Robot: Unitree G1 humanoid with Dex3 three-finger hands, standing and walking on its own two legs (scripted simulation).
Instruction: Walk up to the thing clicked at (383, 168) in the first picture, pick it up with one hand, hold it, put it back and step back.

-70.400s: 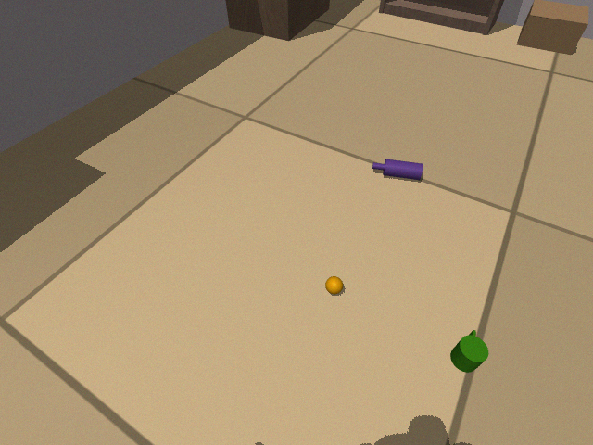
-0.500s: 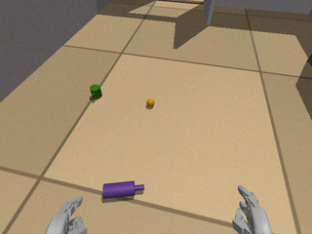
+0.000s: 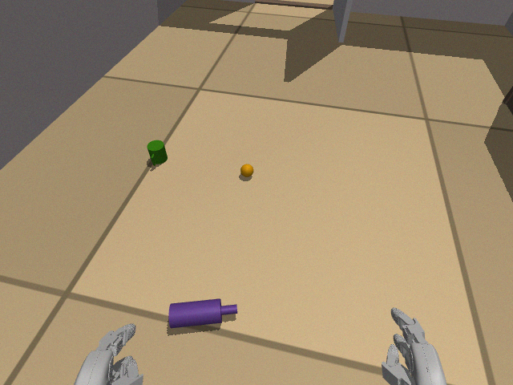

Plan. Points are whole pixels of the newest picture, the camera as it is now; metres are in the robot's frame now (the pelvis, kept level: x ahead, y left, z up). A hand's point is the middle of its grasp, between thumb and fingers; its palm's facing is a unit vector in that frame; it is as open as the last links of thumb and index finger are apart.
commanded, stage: home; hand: left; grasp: from above
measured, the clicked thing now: (204, 312) +0.49 +0.18 -0.67
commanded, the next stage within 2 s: stand in 0.46 s
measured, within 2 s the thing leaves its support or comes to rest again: neither
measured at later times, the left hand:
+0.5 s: hand (141, 381) +0.16 +0.18 -0.05, palm faces +0.05 -0.98 -0.20, open 7.4 cm
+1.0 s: hand out of the picture +0.07 +0.24 -0.11, palm faces +0.04 -0.94 -0.33, open 7.4 cm
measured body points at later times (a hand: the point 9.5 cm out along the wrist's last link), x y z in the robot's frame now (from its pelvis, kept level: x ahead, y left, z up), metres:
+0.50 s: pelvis +0.00 +0.00 +0.00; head +0.02 +0.00 +0.45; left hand +0.16 +0.23 -0.03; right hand +0.16 -0.25 -0.06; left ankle +0.01 +0.11 -0.68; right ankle +0.00 -0.13 -0.68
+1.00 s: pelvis -0.01 +0.01 +0.05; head -0.01 +0.01 +0.50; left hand +0.06 +0.29 -0.08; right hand +0.08 -0.27 -0.08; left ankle +0.01 +0.11 -0.68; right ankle +0.00 -0.13 -0.68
